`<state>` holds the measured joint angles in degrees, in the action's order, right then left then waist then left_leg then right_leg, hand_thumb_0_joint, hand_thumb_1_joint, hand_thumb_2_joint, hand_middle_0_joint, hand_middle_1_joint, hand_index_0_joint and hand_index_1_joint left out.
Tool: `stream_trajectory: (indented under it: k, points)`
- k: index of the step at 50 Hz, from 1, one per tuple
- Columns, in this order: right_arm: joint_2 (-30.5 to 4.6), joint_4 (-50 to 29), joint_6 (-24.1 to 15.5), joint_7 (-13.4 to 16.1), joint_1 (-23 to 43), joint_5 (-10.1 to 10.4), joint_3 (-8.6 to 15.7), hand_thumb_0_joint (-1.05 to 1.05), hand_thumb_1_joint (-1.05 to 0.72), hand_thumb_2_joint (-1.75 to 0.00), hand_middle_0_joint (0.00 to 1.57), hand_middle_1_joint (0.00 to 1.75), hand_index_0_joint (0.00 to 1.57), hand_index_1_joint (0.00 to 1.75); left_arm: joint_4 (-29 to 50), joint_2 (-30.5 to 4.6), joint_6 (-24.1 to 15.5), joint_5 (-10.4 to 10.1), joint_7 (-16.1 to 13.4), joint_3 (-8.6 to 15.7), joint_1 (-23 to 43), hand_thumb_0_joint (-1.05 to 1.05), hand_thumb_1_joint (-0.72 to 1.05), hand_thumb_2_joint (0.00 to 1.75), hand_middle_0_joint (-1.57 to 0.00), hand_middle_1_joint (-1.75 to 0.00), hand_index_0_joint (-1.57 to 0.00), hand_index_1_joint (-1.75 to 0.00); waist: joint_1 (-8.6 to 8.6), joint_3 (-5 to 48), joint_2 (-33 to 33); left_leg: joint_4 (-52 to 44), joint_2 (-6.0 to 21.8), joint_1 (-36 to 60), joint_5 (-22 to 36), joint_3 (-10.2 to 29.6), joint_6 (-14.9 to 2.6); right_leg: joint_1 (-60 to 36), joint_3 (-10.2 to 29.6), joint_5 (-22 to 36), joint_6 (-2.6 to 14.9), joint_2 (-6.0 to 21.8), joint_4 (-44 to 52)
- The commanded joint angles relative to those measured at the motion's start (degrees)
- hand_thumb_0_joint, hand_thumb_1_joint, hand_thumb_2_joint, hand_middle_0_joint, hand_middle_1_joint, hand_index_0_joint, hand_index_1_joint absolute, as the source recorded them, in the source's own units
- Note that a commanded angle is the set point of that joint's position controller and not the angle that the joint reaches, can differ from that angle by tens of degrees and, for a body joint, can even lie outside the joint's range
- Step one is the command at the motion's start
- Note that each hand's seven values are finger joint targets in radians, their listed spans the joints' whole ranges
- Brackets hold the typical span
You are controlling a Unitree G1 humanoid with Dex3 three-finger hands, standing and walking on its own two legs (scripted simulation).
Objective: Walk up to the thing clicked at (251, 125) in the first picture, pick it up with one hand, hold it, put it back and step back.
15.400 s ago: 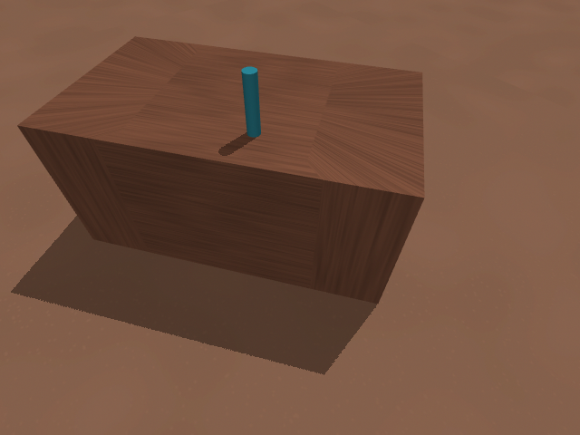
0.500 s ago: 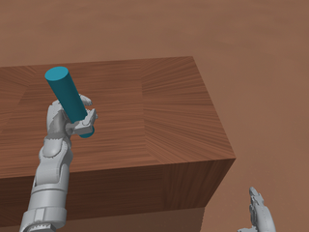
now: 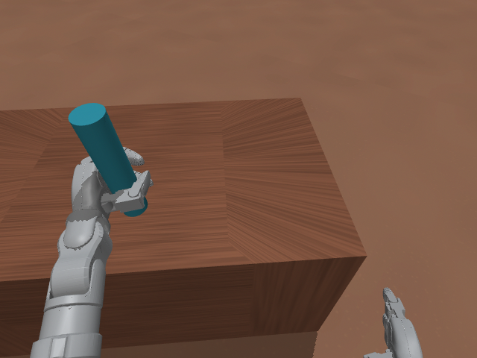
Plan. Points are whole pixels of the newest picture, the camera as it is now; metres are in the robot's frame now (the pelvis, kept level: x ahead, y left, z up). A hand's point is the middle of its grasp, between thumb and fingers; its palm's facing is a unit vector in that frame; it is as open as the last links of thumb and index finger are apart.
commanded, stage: hold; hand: left
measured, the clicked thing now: (115, 168) +0.34 +0.19 +0.18
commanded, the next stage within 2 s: none
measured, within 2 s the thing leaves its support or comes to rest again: neither
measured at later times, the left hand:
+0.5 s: hand (133, 182) +0.34 +0.17 +0.15, palm faces +0.16 -0.99 +0.01, open 5.6 cm
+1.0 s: hand (128, 181) +0.33 +0.18 +0.16, palm faces +0.19 -0.98 +0.02, open 5.7 cm
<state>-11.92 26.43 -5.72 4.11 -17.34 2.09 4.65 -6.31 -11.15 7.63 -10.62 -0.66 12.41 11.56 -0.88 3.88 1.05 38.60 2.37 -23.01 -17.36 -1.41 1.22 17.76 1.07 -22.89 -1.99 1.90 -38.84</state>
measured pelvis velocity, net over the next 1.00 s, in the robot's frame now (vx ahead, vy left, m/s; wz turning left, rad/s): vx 0.00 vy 0.00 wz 0.01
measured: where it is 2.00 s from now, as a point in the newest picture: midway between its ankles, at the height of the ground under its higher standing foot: outside the picture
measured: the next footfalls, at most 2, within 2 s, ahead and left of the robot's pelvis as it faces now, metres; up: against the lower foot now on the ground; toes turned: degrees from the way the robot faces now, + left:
none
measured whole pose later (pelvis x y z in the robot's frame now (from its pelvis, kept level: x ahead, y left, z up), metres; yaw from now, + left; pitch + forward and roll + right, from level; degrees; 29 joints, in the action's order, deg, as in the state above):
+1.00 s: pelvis +0.00 +0.00 +0.01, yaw +1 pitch +0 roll +0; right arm -12.2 34.4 -8.7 3.3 -14.4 1.3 6.0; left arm -1.7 -10.1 11.0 -10.6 -0.5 12.8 9.4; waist -0.4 2.3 1.8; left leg 33.0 2.2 -17.9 -14.7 -0.7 1.5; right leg 12.4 0.1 -20.5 -1.7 2.0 -33.4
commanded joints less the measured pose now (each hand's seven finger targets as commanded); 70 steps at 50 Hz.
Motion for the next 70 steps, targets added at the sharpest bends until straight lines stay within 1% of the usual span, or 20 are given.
stream_trajectory:
  k: [1,18,26,28,29,31,33,34,41,44,47,52,53,54,55,61,62,66,69,70]
  points:
    - [-8.5,-9.4,-3.6,0.3,4.7,0.1,4.0,0.00,0.55,-0.05,0.05,0.05,0.05,0.05,16.9,-9.4,-3.2,-0.2,0.0,2.6,20.4,0.00,0.56,1.27,-1.37,-1.41,-1.39,-1.41,-0.10,12.9,1.6,-4.7,-1.0,12.7,14.5,-0.6,-1.08,1.3,-3.2,18.2,1.23,-2.1,6.6]
    - [-7.4,-9.5,-5.3,-0.7,6.4,0.0,3.5,0.00,0.54,-0.05,0.05,0.05,0.05,0.05,23.0,-7.3,0.9,-0.6,0.4,1.9,17.4,0.00,0.55,1.29,-1.39,-1.45,-1.41,-1.44,0.42,12.4,-0.2,-6.2,-1.1,15.3,16.8,-0.3,-1.36,-1.7,-3.6,20.3,0.99,-2.0,8.7]
    - [-6.5,-5.7,-5.4,-0.3,7.5,-0.2,2.9,0.00,0.54,-0.05,0.05,0.05,0.05,0.05,22.1,-7.4,1.1,-0.4,-0.4,2.8,20.2,0.00,0.54,1.28,-1.36,-1.43,-1.38,-1.43,-0.02,10.0,-2.0,-7.0,-1.5,15.1,15.0,-0.3,-1.72,-0.9,-3.3,19.5,0.54,-1.7,10.2]
    - [-7.7,-5.5,-5.6,-0.1,6.9,-0.2,4.1,0.00,0.54,-0.05,0.05,0.05,0.05,0.05,23.0,-10.3,0.7,-0.6,-0.6,5.4,19.9,0.00,0.53,1.30,-1.36,-1.44,-1.38,-1.44,0.47,11.2,-1.4,-7.0,-1.6,15.5,14.9,-0.6,-1.75,-1.7,-3.1,19.3,0.56,-1.5,10.2]
    - [-5.4,-5.7,-5.7,-0.2,7.1,-0.2,2.2,0.00,0.54,-0.05,0.05,0.05,0.05,0.05,22.3,-7.6,0.7,-0.6,0.0,2.7,20.0,0.00,0.55,1.29,-1.36,-1.44,-1.39,-1.43,0.08,11.3,-1.0,-6.6,-1.6,16.1,16.4,-0.5,-1.79,-1.7,-3.3,20.7,0.45,-1.4,10.2]
    - [-6.8,-4.1,-5.6,-0.4,6.0,-0.3,3.4,0.00,0.54,-0.05,0.05,0.05,0.05,0.05,18.6,-5.6,1.5,-0.6,0.4,1.5,16.7,0.00,0.56,1.31,-1.38,-1.45,-1.40,-1.45,-0.28,10.0,-2.4,-7.0,-1.5,16.0,16.6,-0.3,-1.83,-1.1,-3.5,20.9,0.53,-1.6,9.9]
    - [-7.7,-4.1,-5.6,-0.4,6.5,-0.3,3.9,0.00,0.55,-0.05,0.05,0.05,0.05,0.05,18.2,-9.2,1.5,-0.9,0.8,4.4,16.4,0.00,0.54,1.29,-1.37,-1.44,-1.40,-1.43,0.29,11.4,-1.8,-6.5,-1.7,16.1,18.9,-0.7,-2.05,-2.0,-3.2,23.3,0.32,-1.2,10.1]
    - [-5.9,-2.2,-5.6,-1.0,7.4,-0.3,2.4,0.00,0.55,-0.05,0.05,0.05,0.05,0.05,17.1,-5.3,1.7,-0.6,1.3,0.6,16.6,0.00,0.55,1.29,-1.37,-1.43,-1.39,-1.43,0.71,8.6,-1.1,-7.2,-1.6,14.6,17.4,-0.4,-1.71,-0.9,-3.6,21.8,0.68,-1.4,10.0]
    - [-9.0,-4.9,-5.9,-0.8,9.0,-0.4,5.0,0.00,0.54,-0.05,0.05,0.05,0.05,0.05,20.7,-10.5,-0.5,-0.7,0.1,5.9,20.1,0.00,0.55,1.28,-1.36,-1.43,-1.39,-1.42,0.44,10.4,-2.5,-8.2,-1.7,15.1,13.0,-0.4,-1.80,-2.3,-3.4,17.2,0.68,-1.6,11.7]
    - [-6.7,-2.6,-5.9,-0.6,8.1,-0.4,3.3,0.00,0.54,-0.05,0.05,0.05,0.05,0.05,23.4,-10.7,-2.0,-0.5,0.0,5.4,21.4,0.00,0.54,1.27,-1.35,-1.42,-1.37,-1.41,0.81,12.1,0.2,-7.8,-1.8,16.2,15.1,-0.6,-1.72,-2.8,-3.1,19.4,0.66,-1.4,11.1]
    - [-5.8,-0.5,-6.0,-0.4,7.8,-0.5,2.7,0.00,0.54,-0.05,0.05,0.05,0.05,0.05,18.2,-4.7,-1.6,-0.5,0.7,0.2,18.6,0.00,0.56,1.30,-1.37,-1.44,-1.40,-1.44,-0.64,9.9,-1.3,-8.2,-1.5,16.3,15.1,-0.4,-1.86,-1.1,-3.3,19.7,0.55,-1.6,10.9]
    - [-6.8,-1.5,-6.4,-0.2,10.6,-0.5,2.7,0.00,0.54,-0.05,0.05,0.05,0.05,0.05,19.0,-8.3,-0.9,-0.2,0.8,2.1,20.5,0.00,0.53,1.31,-1.39,-1.46,-1.41,-1.45,-0.10,11.1,0.4,-9.1,-1.6,16.9,13.7,-0.4,-1.72,-1.7,-3.3,18.0,0.94,-1.5,12.0]
    - [-6.6,1.7,-5.9,-0.1,9.5,-0.4,3.2,0.00,0.54,-0.05,0.05,0.05,0.05,0.05,16.6,-7.0,-0.5,0.2,0.9,0.5,18.7,0.00,0.53,1.31,-1.39,-1.46,-1.41,-1.46,0.10,8.3,0.7,-9.4,-1.6,15.6,13.3,-0.4,-1.59,-0.5,-3.6,17.4,1.14,-1.7,12.1]
    - [-9.2,-3.7,-6.4,-0.1,11.2,-0.4,4.2,0.00,0.55,-0.05,0.05,0.05,0.05,0.05,18.8,-11.5,-0.8,-0.2,0.6,5.1,19.8,0.00,0.54,1.32,-1.39,-1.45,-1.41,-1.45,0.40,10.6,-2.0,-9.3,-1.6,16.0,13.4,-0.3,-1.80,-2.6,-3.6,17.5,0.81,-1.7,12.4]
    - [-7.8,0.8,-6.0,-0.2,10.3,-0.6,4.0,0.00,0.54,-0.05,0.05,0.05,0.05,0.05,16.7,-9.1,-0.7,0.0,0.5,3.0,19.8,0.00,0.54,1.31,-1.38,-1.46,-1.40,-1.45,0.37,8.6,-1.3,-9.6,-1.6,15.2,12.5,-0.3,-1.68,-1.7,-3.7,16.6,1.08,-1.8,12.4]
    - [-9.3,-3.0,-6.2,-0.3,9.4,-0.3,5.2,0.00,0.55,-0.05,0.05,0.05,0.05,0.05,17.6,-10.7,-1.5,-0.9,0.4,5.8,19.7,0.00,0.56,1.32,-1.38,-1.47,-1.41,-1.46,0.14,10.6,-3.2,-9.9,-1.6,16.3,13.0,-0.5,-1.95,-2.8,-3.5,17.3,0.80,-1.8,12.8]
    - [-6.4,-1.1,-6.2,-0.6,9.3,-0.2,3.1,0.00,0.55,-0.05,0.05,0.05,0.05,0.05,16.5,-7.4,-1.6,-0.6,0.6,2.8,19.0,0.00,0.58,1.32,-1.38,-1.46,-1.41,-1.45,0.54,8.8,-2.0,-10.2,-1.5,15.8,12.7,-0.4,-1.68,-2.0,-3.7,16.6,1.04,-1.9,12.7]
    - [-5.6,0.5,-6.5,-0.8,11.1,-0.3,2.4,0.00,0.54,-0.05,0.05,0.05,0.05,0.05,19.7,-5.1,-3.1,-0.7,1.2,-0.1,19.4,0.00,0.55,1.32,-1.39,-1.45,-1.41,-1.45,0.91,9.6,1.7,-10.5,-1.5,16.5,11.7,-0.3,-1.33,-1.4,-3.6,15.2,1.42,-1.9,12.8]
    - [-8.7,-2.1,-7.1,-0.2,13.6,-0.5,4.1,0.00,0.54,-0.05,0.05,0.05,0.05,0.05,22.4,-8.8,-3.3,-0.1,0.3,2.2,21.4,0.00,0.51,1.31,-1.38,-1.45,-1.40,-1.45,0.35,11.9,2.7,-10.3,-1.2,18.1,12.0,-0.2,-1.09,-2.0,-3.6,15.5,1.46,-2.1,12.8]
    - [-6.2,3.1,-6.7,-0.4,11.6,-0.7,2.8,0.00,0.54,-0.05,0.05,0.05,0.05,0.05,20.6,-6.1,-3.0,0.4,0.3,-0.1,19.5,0.00,0.50,1.31,-1.36,-1.45,-1.38,-1.44,0.80,9.6,3.6,-10.7,-1.2,17.2,11.0,0.1,-0.92,-1.2,-3.9,14.2,1.76,-2.3,12.9]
